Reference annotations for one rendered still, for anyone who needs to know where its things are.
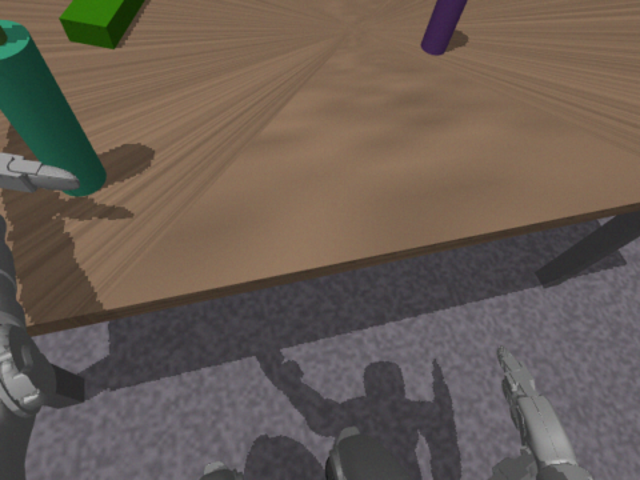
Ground right robot arm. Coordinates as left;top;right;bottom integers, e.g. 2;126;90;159
536;464;594;480

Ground right robot hand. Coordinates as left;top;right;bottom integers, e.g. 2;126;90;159
487;346;579;480

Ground left robot arm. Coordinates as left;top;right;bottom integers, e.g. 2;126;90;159
0;215;57;480

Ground left robot hand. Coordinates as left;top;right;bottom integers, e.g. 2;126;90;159
0;153;80;193

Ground table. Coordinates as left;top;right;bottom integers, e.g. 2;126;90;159
0;0;640;409

